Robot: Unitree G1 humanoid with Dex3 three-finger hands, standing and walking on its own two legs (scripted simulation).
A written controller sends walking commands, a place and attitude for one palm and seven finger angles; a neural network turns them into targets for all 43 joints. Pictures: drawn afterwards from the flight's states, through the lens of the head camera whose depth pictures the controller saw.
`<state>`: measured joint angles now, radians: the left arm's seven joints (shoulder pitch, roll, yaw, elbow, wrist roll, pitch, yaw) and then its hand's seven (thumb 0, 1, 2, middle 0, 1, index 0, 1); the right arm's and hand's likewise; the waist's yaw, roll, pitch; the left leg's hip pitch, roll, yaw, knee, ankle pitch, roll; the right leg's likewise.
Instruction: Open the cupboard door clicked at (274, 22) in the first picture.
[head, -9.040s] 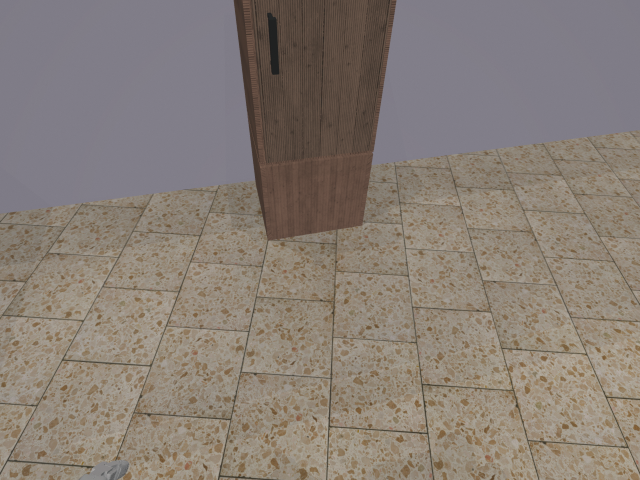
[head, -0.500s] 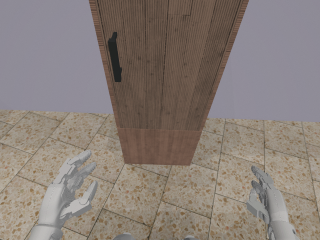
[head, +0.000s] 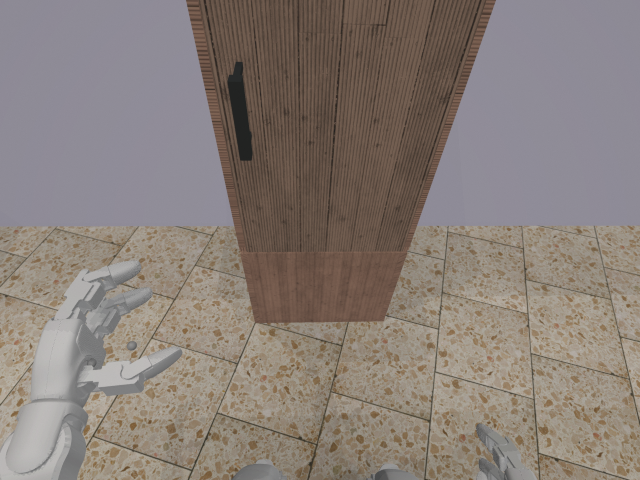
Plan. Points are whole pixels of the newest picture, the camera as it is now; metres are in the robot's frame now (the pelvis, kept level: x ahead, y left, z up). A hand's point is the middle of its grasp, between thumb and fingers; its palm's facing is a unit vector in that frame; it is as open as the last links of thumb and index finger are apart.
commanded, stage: raise the hand with hooked fingers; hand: left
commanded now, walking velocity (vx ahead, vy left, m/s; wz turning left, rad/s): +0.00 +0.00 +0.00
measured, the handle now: (242, 113) +0.62 +0.16 +0.11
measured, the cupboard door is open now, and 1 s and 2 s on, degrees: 0 0 0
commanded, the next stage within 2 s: move the hooked fingers beside the handle in 1.20 s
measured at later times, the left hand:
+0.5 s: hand (103, 283) +0.30 +0.25 +0.11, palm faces +0.10 -0.99 -0.07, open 13.8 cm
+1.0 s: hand (119, 248) +0.33 +0.24 +0.13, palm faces +0.10 -0.99 -0.03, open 14.0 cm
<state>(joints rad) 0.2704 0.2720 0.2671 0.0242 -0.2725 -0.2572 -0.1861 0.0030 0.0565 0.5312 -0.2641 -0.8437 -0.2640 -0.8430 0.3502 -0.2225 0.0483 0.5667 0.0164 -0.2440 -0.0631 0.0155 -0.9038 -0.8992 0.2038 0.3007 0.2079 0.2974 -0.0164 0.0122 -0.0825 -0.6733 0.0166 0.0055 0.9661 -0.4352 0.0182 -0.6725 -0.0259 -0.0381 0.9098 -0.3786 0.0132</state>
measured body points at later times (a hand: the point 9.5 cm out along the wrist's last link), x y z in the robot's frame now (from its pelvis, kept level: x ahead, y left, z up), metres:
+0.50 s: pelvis +0.03 -0.01 +0.02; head +0.05 -0.01 +0.47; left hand +0.29 +0.31 +0.12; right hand +0.22 -0.23 -0.05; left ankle +0.03 +0.10 -0.68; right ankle +0.05 -0.14 -0.68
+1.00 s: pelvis +0.04 -0.03 +0.03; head +0.06 -0.04 +0.48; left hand +0.32 +0.30 +0.14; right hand +0.19 -0.28 -0.05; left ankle +0.03 +0.10 -0.68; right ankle +0.05 -0.14 -0.68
